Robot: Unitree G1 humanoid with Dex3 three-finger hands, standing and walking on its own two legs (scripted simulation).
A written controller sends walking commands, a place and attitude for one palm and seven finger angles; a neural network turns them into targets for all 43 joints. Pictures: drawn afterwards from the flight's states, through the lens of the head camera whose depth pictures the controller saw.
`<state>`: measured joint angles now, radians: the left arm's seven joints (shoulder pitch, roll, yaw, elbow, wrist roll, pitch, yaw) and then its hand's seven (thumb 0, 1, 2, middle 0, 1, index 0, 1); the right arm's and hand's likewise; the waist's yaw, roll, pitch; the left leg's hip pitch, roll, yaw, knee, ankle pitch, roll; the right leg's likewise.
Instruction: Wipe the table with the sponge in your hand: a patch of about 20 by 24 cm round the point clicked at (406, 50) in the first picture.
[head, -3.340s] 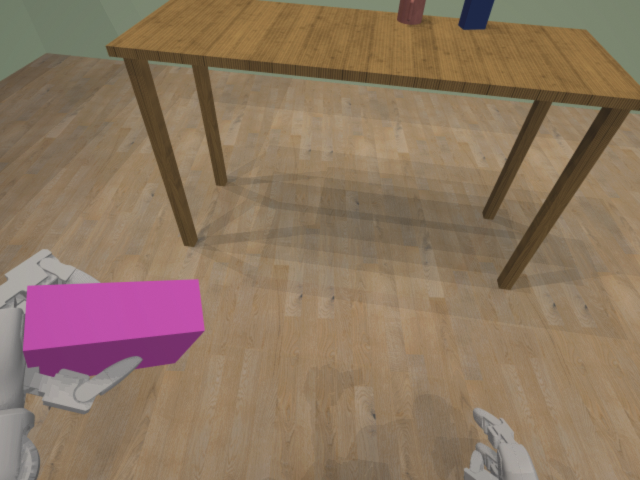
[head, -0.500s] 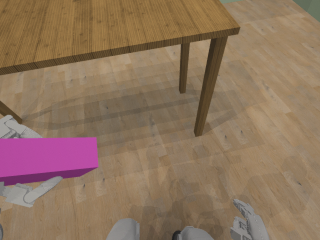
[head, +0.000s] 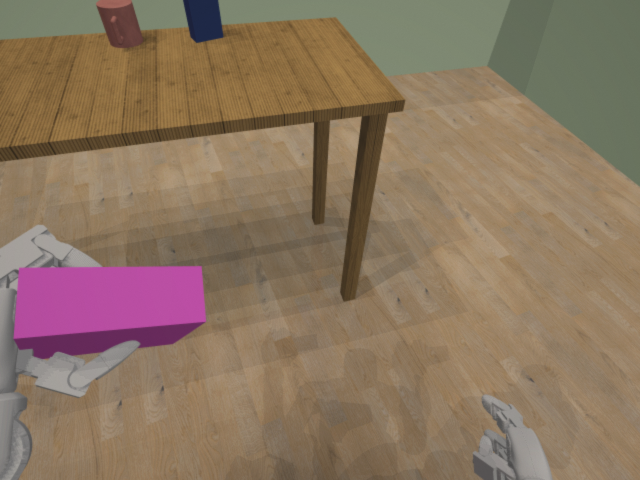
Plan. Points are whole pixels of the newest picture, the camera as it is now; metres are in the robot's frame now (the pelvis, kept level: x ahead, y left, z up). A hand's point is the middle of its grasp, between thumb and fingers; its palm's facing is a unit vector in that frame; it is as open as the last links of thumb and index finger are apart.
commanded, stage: take the last steps up to it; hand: left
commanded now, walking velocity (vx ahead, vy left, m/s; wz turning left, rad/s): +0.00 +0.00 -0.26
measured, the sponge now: (139, 312) +0.24 +0.19 +0.15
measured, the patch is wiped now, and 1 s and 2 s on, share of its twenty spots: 0.00 0.00 0.00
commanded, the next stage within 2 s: come to a stop and stand still in 2.00 s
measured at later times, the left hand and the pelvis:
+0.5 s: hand (121, 330) +0.20 +0.19 +0.18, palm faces +0.34 -0.81 -0.48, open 9.6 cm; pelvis -0.01 -0.04 +0.00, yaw -1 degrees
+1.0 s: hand (115, 263) +0.28 +0.23 +0.16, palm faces +0.39 -0.79 -0.46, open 9.6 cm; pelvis +0.07 -0.01 +0.00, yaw +1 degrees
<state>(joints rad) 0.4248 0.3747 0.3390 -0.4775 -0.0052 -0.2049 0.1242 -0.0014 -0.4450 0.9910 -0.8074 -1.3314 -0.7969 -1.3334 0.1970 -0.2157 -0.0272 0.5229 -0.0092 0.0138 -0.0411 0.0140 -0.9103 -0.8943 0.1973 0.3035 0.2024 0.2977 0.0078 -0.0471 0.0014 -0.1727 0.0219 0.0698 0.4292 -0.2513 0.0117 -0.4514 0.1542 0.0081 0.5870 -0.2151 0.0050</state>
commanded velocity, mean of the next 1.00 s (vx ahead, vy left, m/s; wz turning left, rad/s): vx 0.28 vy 0.14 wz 0.05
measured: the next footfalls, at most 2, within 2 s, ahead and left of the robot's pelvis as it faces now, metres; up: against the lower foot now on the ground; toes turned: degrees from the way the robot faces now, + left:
right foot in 0.18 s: +0.06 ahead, -0.14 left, +0.00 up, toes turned -7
left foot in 0.54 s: +0.05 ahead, +0.10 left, +0.00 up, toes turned +6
